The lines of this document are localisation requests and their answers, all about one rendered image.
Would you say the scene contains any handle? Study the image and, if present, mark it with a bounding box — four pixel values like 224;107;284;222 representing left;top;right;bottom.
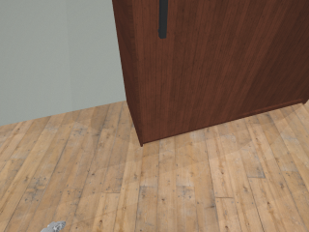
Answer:
157;0;168;39

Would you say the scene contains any robot left hand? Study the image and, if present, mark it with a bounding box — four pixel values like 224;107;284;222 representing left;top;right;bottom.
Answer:
41;220;66;232

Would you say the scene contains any wardrobe door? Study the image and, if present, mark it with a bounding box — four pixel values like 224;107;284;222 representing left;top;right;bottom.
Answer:
131;0;292;143
238;0;309;114

